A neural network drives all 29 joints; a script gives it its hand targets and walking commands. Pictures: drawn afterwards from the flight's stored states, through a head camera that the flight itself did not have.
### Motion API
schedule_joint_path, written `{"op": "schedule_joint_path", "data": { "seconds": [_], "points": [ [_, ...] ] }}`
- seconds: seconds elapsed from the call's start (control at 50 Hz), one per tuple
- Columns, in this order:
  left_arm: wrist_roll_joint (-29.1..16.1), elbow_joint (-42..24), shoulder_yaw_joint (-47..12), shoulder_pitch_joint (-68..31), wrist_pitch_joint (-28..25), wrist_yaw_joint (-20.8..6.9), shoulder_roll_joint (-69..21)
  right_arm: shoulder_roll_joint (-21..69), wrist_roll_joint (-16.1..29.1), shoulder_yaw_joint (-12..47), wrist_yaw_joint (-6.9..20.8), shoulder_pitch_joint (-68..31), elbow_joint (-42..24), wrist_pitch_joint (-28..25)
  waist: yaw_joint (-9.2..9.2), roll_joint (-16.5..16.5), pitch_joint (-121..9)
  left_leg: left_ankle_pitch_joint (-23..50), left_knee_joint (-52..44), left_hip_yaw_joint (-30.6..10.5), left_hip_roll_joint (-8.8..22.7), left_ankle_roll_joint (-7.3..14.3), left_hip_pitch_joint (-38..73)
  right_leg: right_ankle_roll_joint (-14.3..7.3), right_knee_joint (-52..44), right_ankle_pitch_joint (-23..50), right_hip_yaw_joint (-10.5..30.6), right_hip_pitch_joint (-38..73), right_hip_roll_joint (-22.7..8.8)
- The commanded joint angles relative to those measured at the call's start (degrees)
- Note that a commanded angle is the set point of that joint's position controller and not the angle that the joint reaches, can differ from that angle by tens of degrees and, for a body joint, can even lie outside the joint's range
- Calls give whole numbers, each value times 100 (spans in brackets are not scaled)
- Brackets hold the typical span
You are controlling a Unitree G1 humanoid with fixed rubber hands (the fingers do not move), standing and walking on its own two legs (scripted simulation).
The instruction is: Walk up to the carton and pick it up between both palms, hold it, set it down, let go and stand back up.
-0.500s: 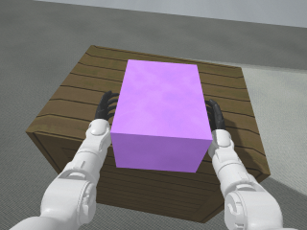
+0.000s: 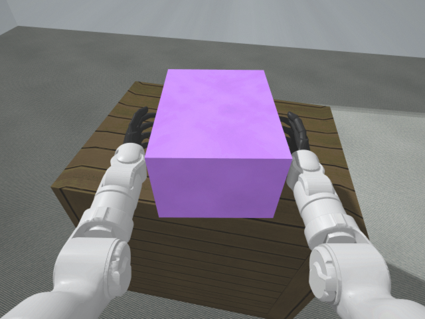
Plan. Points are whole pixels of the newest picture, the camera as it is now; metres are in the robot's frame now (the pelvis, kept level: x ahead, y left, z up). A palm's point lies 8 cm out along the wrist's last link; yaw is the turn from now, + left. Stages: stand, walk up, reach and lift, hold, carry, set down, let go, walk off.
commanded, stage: reach and lift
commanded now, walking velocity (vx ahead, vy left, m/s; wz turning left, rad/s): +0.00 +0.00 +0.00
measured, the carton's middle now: (216, 137) +0.47 -0.02 +0.11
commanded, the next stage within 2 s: hold in 1.38 s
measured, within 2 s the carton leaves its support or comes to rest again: neither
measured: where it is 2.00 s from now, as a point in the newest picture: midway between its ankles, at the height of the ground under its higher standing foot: outside the picture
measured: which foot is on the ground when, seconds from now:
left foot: down 0.00-1.00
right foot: down 0.00-1.00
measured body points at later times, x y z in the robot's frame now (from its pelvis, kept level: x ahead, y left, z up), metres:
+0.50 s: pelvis +0.00 +0.00 +0.00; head -0.02 +0.02 +0.45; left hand +0.40 +0.15 +0.13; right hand +0.37 -0.18 +0.13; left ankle +0.02 +0.13 -0.75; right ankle +0.00 -0.11 -0.75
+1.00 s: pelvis -0.02 +0.01 +0.00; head -0.03 +0.04 +0.45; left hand +0.38 +0.15 +0.16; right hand +0.36 -0.18 +0.16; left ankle +0.02 +0.13 -0.75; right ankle +0.00 -0.11 -0.75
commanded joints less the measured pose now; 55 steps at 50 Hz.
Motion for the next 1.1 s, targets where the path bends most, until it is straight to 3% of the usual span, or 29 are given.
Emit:
{"op": "schedule_joint_path", "data": {
  "seconds": [0.0,0.14,0.24,0.42,0.5,0.6,0.68,0.82,0.9,1.02,1.08],
  "points": [
    [-131,-1784,-1546,-4625,-415,-1111,-3891,3332,203,1611,479,-4593,-1562,-252,-102,106,-2525,892,-156,245,-311,71,986,154,265,1749,136,1884,198],
    [-283,-2883,-2049,-4421,-164,-1141,-4100,3517,493,2083,374,-4386,-2671,-174,-145,268,-3046,1398,-1,248,-336,34,1233,120,302,2123,100,1980,251],
    [-431,-3575,-2493,-4153,124,-1070,-4237,3617,743,2605,309,-4345,-3556,-27,-45,237,-3105,1475,115,252,-345,73,1231,98,366,2050,123,1962,265],
    [-602,-4764,-3082,-3585,766,-999,-4272,3591,1183,3191,143,-4013,-4742,406,-46,199,-3048,1637,310,246,-342,73,1469,111,408,1995,164,1780,295],
    [-513,-5030,-3042,-3227,1095,-1054,-4102,3496,1320,3305,61,-3658,-4891,672,-63,141,-2662,1634,311,240,-372,75,1499,154,367,2048,179,1885,273],
    [-373,-5224,-2938,-3315,1503,-1120,-3893,3276,1364,3034,57,-3709,-4747,953,-143,229,-2227,1019,214,312,-334,30,1511,135,253,1147,117,1456,267],
    [-315,-5395,-2995,-3297,1659,-1122,-3943,3159,1333,2895,98,-3669,-4789,998,-236,426,-2197,1109,266,322,-333,-72,1659,94,215,1052,86,1333,300],
    [-278,-5390,-2885,-3422,1926,-1135,-3806,2943,1259,2656,179,-4034,-4845,1160,-293,335,-2164,617,205,324,-293,-62,1534,70,190,469,-6,1235,306],
    [-239,-5517,-2872,-3368,1929,-1086,-3897,3036,1307,2765,213,-4038,-4983,1166,-239,319,-2387,922,272,335,-303,-42,1617,63,270,795,12,1383,312],
    [-152,-5601,-2757,-3384,2066,-1083,-3744,2982,1295,2692,253,-4011,-4946,1249,-161,322,-2322,770,223,365,-308,-16,1640,95,261,621,-2,1298,302],
    [-152,-5736,-2742,-3306,2094,-1091,-3752,3018,1296,2777,237,-3912,-5008,1264,-156,225,-2410,1101,248,354,-316,17,1645,119,306,1024,32,1539,305]
  ]
}}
